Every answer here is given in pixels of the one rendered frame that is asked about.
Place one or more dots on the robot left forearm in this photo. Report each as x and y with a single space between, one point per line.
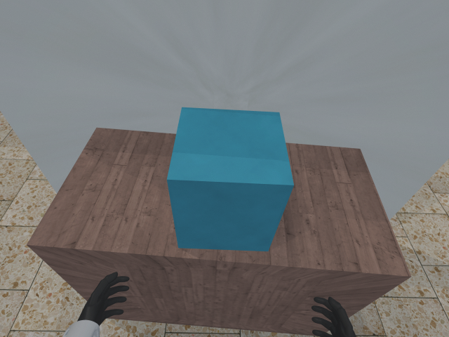
83 328

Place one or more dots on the pedestal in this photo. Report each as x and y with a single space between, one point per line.
113 214

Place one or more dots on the robot left hand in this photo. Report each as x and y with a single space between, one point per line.
99 300

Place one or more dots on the carton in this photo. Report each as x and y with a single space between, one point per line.
229 179

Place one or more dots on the robot right hand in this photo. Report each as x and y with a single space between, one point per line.
340 325

